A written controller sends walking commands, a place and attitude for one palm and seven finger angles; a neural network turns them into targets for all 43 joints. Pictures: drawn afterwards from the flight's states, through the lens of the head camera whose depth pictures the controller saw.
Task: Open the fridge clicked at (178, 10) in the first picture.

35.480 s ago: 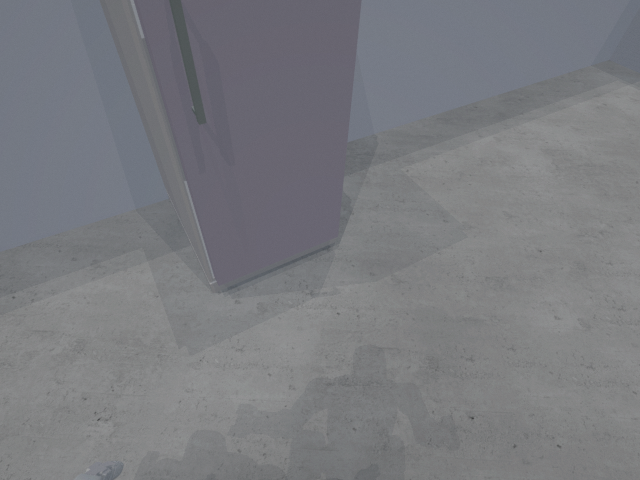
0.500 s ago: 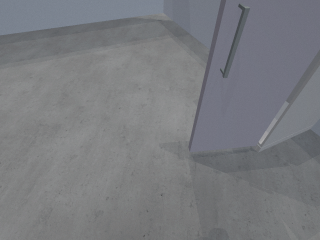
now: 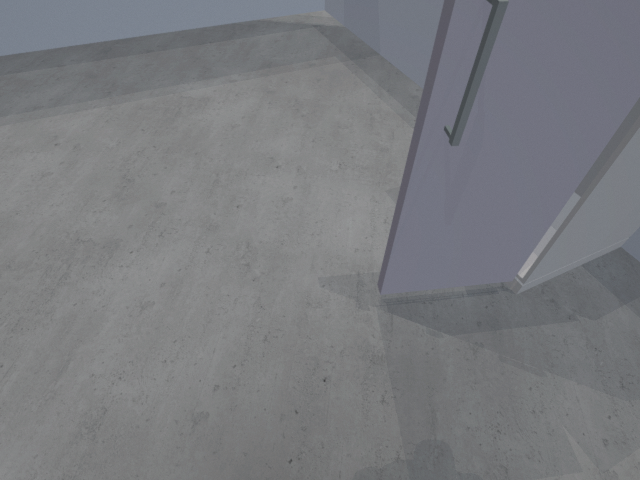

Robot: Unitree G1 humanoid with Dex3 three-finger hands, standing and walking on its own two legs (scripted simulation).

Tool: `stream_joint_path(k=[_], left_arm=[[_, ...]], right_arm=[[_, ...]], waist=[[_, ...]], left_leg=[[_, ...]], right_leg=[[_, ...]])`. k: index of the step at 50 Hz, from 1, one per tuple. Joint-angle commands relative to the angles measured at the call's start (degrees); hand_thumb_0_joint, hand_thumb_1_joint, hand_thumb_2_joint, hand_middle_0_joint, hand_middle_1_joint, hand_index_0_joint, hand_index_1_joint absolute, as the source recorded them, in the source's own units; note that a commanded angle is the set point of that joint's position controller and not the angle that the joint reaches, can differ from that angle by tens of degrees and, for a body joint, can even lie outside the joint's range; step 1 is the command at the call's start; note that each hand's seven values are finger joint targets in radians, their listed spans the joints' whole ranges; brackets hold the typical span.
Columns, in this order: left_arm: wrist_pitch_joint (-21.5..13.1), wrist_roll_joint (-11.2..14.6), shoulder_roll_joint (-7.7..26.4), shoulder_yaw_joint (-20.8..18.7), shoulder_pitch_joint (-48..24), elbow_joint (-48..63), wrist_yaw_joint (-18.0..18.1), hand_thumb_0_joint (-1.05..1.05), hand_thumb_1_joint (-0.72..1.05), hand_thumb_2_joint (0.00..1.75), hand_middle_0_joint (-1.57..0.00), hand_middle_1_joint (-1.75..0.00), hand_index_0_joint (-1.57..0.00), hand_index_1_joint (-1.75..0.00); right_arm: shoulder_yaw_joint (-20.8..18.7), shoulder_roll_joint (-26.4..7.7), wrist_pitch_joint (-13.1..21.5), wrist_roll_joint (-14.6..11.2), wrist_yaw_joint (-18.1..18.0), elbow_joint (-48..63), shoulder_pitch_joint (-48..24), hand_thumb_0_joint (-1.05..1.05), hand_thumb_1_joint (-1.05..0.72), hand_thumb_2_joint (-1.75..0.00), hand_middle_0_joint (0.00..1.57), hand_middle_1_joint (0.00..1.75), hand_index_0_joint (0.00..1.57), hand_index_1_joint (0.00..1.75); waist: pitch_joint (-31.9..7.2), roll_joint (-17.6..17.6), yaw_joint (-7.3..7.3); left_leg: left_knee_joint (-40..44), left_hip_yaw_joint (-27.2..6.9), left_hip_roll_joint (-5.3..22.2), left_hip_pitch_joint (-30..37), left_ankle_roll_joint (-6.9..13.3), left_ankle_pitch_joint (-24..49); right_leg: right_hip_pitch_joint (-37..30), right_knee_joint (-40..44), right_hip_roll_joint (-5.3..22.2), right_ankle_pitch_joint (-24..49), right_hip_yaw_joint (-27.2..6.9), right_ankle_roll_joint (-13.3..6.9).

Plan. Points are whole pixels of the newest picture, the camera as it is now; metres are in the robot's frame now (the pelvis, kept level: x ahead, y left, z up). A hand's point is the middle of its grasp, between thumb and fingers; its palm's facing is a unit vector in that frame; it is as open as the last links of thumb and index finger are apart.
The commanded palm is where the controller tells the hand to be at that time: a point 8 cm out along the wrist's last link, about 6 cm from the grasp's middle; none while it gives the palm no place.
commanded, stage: look to check the result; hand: left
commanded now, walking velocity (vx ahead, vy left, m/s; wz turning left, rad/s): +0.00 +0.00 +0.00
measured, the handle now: (470, 77) +0.80 -0.25 +0.13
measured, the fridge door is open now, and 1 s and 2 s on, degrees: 73 73 73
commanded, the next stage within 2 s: stand and wait in 0.14 s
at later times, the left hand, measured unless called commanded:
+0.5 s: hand out of the picture +0.05 +0.20 -0.17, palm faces -0.02 -0.97 -0.24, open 7.3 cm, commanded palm none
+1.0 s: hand out of the picture +0.06 +0.21 -0.17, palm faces -0.01 -0.96 -0.27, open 7.3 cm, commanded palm none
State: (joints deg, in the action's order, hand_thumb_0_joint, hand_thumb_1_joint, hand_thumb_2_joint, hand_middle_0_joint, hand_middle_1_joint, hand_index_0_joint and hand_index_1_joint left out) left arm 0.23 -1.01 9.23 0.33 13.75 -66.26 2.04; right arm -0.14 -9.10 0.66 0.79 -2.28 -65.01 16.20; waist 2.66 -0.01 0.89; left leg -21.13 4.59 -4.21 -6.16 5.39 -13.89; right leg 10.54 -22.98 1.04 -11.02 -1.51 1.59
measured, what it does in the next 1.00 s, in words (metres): stands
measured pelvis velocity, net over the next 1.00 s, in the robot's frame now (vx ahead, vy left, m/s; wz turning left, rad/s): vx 0.02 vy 0.00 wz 0.02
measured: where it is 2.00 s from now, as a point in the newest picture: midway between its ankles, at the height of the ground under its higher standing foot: outside the picture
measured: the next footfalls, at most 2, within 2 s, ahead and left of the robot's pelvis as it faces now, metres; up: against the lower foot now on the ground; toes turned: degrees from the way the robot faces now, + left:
none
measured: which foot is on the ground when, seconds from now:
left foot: down 0.00-1.00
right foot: down 0.00-1.00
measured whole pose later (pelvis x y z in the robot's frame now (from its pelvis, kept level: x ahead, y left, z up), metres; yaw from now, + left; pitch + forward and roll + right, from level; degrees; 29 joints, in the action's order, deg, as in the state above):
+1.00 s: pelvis +0.02 +0.00 +0.00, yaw +1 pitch -1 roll +0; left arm 0.1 -0.8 14.4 0.2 7.9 -65.4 1.4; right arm -0.1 -14.2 0.4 0.6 -1.3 -65.4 8.9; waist 4.1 0.0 0.7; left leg -18.0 3.1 -4.1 -3.3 4.8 -13.4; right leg 7.4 -20.0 1.0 -11.2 -0.2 1.2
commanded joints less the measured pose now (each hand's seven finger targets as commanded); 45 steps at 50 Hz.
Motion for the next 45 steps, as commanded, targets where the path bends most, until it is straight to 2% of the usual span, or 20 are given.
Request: stream_joint_path(k=[1,6,9,11,15,17,23,28,38,43,45], left_arm=[[-0.7,0.0,7.2,-1.4,2.0,1.5,0.1,0.0,0.9,0.9,-0.2,-0.3,-0.2,-0.3],[-1.0,0.1,8.5,-1.5,0.6,1.9,0.0,0.0,0.9,0.9,-0.2,-0.3,-0.2,-0.3],[-0.9,0.1,8.8,-1.4,-0.4,2.1,0.0,0.0,0.9,0.9,-0.2,-0.3,-0.2,-0.3],[-0.9,0.1,9.5,-1.5,-0.7,2.2,0.0,0.0,0.9,0.9,-0.2,-0.3,-0.2,-0.3],[-0.8,0.2,9.9,-1.6,-1.8,2.2,-0.1,0.0,0.9,0.9,-0.2,-0.3,-0.2,-0.3],[-0.8,0.2,10.5,-1.7,-2.2,2.3,-0.1,0.0,0.9,0.9,-0.2,-0.3,-0.2,-0.3],[-0.9,0.2,11.4,-1.7,-3.1,2.5,-0.2,0.0,0.9,0.9,-0.2,-0.3,-0.2,-0.3],[-0.8,0.2,12.1,-1.7,-3.9,2.7,-0.2,0.0,0.9,0.9,-0.2,-0.3,-0.2,-0.3],[-1.0,0.3,13.3,-2.0,-4.6,2.8,-0.2,0.0,0.9,0.9,-0.2,-0.3,-0.2,-0.3],[-0.9,0.3,13.6,-1.9,-5.1,2.9,-0.2,0.0,0.9,0.9,-0.2,-0.3,-0.2,-0.3],[-1.0,0.3,13.8,-1.9,-5.2,2.9,-0.3,0.0,0.9,0.9,-0.2,-0.3,-0.2,-0.3]], right_arm=[[-1.5,-7.8,0.5,0.0,-0.3,1.7,2.9,0.0,-0.9,-0.9,0.2,0.3,0.2,0.3],[-1.7,-8.8,0.6,0.0,-0.2,1.8,1.3,0.0,-0.9,-0.9,0.2,0.3,0.2,0.3],[-1.6,-9.1,0.4,0.0,-0.1,1.7,0.3,0.0,-0.9,-0.9,0.2,0.3,0.2,0.3],[-1.7,-9.9,0.5,0.0,0.0,1.9,-0.1,0.0,-0.9,-0.9,0.2,0.3,0.2,0.3],[-1.7,-10.5,0.4,0.1,0.0,1.7,-1.1,0.0,-0.9,-0.9,0.2,0.3,0.2,0.3],[-1.7,-10.8,0.5,0.0,0.0,1.8,-1.6,0.0,-0.9,-0.9,0.2,0.3,0.2,0.3],[-1.8,-11.9,0.4,0.0,0.1,1.7,-2.9,0.0,-0.9,-0.9,0.2,0.3,0.2,0.3],[-1.8,-12.5,0.3,0.0,0.2,1.8,-4.0,0.0,-0.9,-0.9,0.2,0.3,0.2,0.3],[-1.9,-13.7,0.5,-0.1,0.1,1.9,-4.8,0.0,-0.9,-0.9,0.2,0.3,0.2,0.3],[-1.8,-13.9,0.4,-0.1,0.2,1.8,-5.3,0.0,-0.9,-0.9,0.2,0.3,0.2,0.3],[-1.8,-14.2,0.4,-0.1,0.3,1.8,-5.7,0.0,-0.9,-0.9,0.2,0.3,0.2,0.3]], waist=[[2.3,0.6,-0.25],[0.3,0.3,-0.18],[1.1,0.9,-0.09],[0.2,0.2,-0.17],[0.0,0.9,-0.09],[-0.8,1.0,-0.16],[-0.8,0.2,-0.26],[-0.5,0.9,-0.26],[-3.1,0.2,-0.19],[-1.6,1.3,-0.27],[-1.6,0.6,-0.33]], left_leg=[[6.3,-9.4,10.8,-2.9,-2.5,7.2],[5.2,-8.9,10.6,-1.2,-2.6,11.2],[6.0,-9.1,10.8,-1.3,-2.9,10.2],[5.5,-9.1,10.8,-0.8,-2.8,12.0],[6.0,-9.2,11.0,-0.3,-3.3,13.1],[5.5,-9.2,11.0,0.5,-3.5,16.4],[5.7,-9.3,11.0,0.8,-3.5,15.8],[6.3,-9.4,11.0,0.7,-3.7,14.1],[5.2,-9.0,11.2,3.0,-4.0,20.5],[6.0,-9.2,11.2,2.2,-4.2,18.4],[6.1,-9.2,11.2,2.1,-4.0,17.2]], right_leg=[[0.3,2.0,3.9,5.3,-3.2,-3.3],[-1.0,2.3,4.3,7.8,-3.4,-3.4],[-0.6,2.6,4.3,6.5,-3.3,-3.3],[-1.3,2.4,4.3,7.9,-3.4,-3.4],[-1.7,2.4,4.3,7.6,-2.9,-3.2],[-2.3,1.9,4.5,9.2,-2.7,-3.3],[-2.7,2.7,4.8,9.0,-2.8,-3.3],[-2.8,3.3,4.8,7.9,-2.8,-3.2],[-4.4,2.6,5.1,12.5,-2.5,-3.5],[-4.1,3.2,5.1,10.5,-2.6,-3.4],[-4.2,3.7,5.3,10.4,-2.7,-3.4]])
